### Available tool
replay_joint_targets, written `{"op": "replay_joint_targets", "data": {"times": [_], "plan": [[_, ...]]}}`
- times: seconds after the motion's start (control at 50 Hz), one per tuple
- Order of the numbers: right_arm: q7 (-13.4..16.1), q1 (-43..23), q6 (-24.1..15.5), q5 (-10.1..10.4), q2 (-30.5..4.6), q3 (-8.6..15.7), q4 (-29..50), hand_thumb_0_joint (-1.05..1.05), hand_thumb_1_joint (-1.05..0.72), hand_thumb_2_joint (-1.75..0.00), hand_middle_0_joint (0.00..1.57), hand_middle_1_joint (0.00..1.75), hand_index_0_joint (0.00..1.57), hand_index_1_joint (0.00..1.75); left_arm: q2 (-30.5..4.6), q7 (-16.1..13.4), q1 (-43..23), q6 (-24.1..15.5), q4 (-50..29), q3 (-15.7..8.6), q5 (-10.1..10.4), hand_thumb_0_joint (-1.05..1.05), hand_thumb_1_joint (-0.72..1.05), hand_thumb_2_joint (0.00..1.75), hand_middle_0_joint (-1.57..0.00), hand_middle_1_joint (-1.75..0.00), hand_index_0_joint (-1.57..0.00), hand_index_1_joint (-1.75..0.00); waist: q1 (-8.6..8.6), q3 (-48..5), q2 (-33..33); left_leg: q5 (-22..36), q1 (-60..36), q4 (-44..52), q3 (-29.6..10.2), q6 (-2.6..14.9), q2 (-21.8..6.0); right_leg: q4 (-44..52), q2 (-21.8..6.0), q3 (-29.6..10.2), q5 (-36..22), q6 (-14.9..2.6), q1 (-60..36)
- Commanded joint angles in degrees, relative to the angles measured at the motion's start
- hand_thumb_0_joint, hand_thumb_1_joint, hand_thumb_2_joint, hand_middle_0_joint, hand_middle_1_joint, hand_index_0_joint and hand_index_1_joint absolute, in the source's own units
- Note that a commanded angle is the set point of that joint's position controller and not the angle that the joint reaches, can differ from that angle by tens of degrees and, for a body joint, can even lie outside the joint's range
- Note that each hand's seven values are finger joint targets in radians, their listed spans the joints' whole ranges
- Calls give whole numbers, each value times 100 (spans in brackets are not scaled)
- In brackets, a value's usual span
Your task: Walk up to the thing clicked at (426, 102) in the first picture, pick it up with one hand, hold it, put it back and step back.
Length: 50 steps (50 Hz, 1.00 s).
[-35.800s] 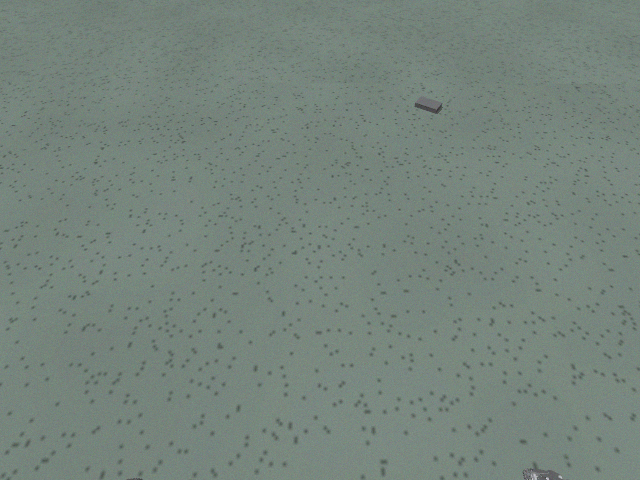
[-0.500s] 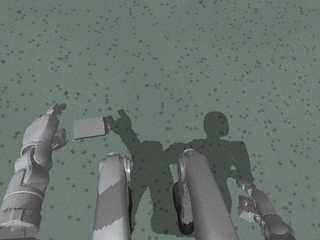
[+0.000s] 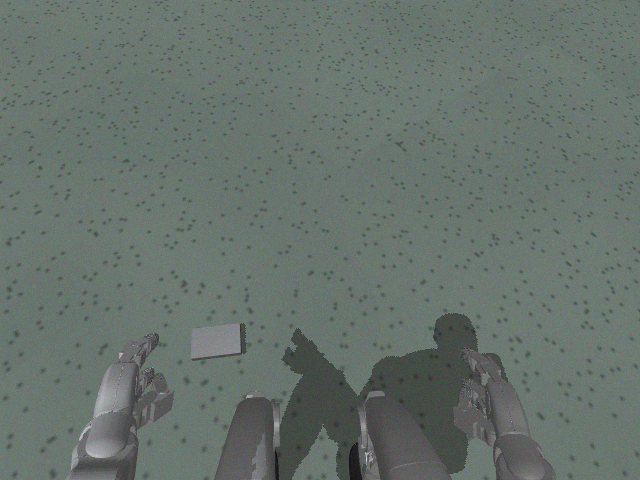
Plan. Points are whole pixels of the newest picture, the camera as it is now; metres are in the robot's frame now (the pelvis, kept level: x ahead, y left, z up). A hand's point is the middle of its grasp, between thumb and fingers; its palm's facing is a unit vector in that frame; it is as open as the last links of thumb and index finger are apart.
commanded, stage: home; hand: left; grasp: from above
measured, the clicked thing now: (216, 341) +0.44 +0.25 -0.63
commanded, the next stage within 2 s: none
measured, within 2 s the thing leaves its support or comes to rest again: neither
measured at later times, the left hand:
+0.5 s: hand (147, 420) +0.19 +0.19 +0.03, palm faces +0.09 -0.98 -0.19, open 7.4 cm
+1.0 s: hand (152, 419) +0.19 +0.18 +0.03, palm faces +0.08 -0.98 -0.20, open 7.4 cm
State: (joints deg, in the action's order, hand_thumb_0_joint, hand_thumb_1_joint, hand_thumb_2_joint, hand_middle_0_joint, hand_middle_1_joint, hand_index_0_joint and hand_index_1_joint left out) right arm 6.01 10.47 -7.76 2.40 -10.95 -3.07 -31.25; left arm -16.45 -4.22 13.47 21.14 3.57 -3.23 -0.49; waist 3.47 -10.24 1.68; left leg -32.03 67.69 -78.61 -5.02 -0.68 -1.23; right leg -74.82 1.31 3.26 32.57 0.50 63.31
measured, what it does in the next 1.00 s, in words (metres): rises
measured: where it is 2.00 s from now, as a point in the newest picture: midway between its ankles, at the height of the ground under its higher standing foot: outside the picture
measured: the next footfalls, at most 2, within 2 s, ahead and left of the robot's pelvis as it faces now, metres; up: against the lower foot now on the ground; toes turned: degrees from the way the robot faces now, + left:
none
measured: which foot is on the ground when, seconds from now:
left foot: down 0.00-1.00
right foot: down 0.00-1.00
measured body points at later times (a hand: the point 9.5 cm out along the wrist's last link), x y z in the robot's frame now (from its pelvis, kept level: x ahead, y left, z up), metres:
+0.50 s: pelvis +0.04 +0.00 +0.07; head +0.05 +0.01 +0.52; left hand +0.18 +0.24 +0.04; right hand +0.21 -0.24 +0.02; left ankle +0.05 +0.12 -0.61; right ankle +0.03 -0.13 -0.61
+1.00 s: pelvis +0.03 +0.00 +0.07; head +0.05 +0.00 +0.52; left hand +0.18 +0.23 +0.04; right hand +0.19 -0.24 +0.01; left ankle +0.05 +0.12 -0.61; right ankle +0.03 -0.13 -0.61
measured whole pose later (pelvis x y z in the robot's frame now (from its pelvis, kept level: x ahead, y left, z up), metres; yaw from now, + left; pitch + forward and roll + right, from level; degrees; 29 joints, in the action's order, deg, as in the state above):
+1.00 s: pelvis +0.03 +0.00 +0.07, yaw +2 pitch +10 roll -3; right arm 10.5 17.4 -14.0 0.2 -12.3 -2.2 -31.0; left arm -12.8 -1.0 28.5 25.5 -7.0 -2.1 3.0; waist 2.4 -8.9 2.4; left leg -27.3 40.3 -57.7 -4.2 -0.7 -1.1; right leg -54.0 0.9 2.7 27.7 0.3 36.1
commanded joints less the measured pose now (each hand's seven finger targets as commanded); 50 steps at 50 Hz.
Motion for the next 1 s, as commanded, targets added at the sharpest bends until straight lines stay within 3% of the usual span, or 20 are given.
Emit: {"op": "replay_joint_targets", "data": {"times": [0.0,0.12,0.2,0.38,0.48,0.6,0.66,0.72,0.98], "plan": [[328,213,-374,-4,-808,289,825,0,-90,-90,20,30,20,30,-447,-88,337,11,-1440,-344,305,0,90,90,-20,-30,-20,-30,33,-1554,446,1413,-2390,1863,79,136,66,1740,77,-52,-1446,-146,-1667],[500,414,-535,-76,-739,275,963,0,-90,-90,20,30,20,30,-250,-28,1140,215,-2023,-320,469,0,90,90,-20,-30,-20,-30,-34,-1100,472,1963,-3077,2503,160,107,70,2399,94,41,-1912,-122,-2449],[544,419,-621,-113,-728,301,1053,0,-90,-90,20,30,20,30,-127,52,1590,277,-2113,-214,423,0,90,90,-20,-30,-20,-30,-47,-716,270,2027,-3231,2743,114,124,75,2665,99,74,-1947,-113,-2634],[532,353,-826,-186,-834,374,1060,0,-90,-90,20,30,20,30,-130,270,1444,263,-2114,-168,366,0,90,90,-20,-30,-20,-30,-8,-164,94,1578,-3311,3044,158,143,90,2940,78,97,-1492,-79,-2636],[518,285,-902,-196,-864,370,1071,0,-90,-90,20,30,20,30,-214,298,1342,202,-2265,-220,338,0,90,90,-20,-30,-20,-30,-82,-261,182,1522,-3390,3053,210,144,131,2967,39,51,-1480,-69,-2754],[529,280,-940,-224,-851,365,998,0,-90,-90,20,30,20,30,-205,286,1401,179,-2219,-183,314,0,90,90,-20,-30,-20,-30,-54,-458,139,1725,-3499,2944,257,159,153,2976,16,-4,-1734,-42,-2878],[531,212,-931,-219,-846,354,1001,0,-90,-90,20,30,20,30,-257,256,1354,168,-2274,-230,303,0,90,90,-20,-30,-20,-30,-135,-315,171,1582,-3437,3005,233,150,139,3002,18,23,-1574,-52,-2835],[526,231,-943,-219,-849,356,992,0,-90,-90,20,30,20,30,-199,265,1384,163,-2219,-170,315,0,90,90,-20,-30,-20,-30,-67,-369,121,1550,-3432,3004,229,160,140,2997,20,11,-1566,-46,-2847],[541,226,-954,-210,-840,361,989,0,-90,-90,20,30,20,30,-236,270,1355,146,-2174,-196,339,0,90,90,-20,-30,-20,-30,-112,-258,-1,1555,-3334,2964,248,167,133,3044,11,2,-1564,-26,-2842]]}}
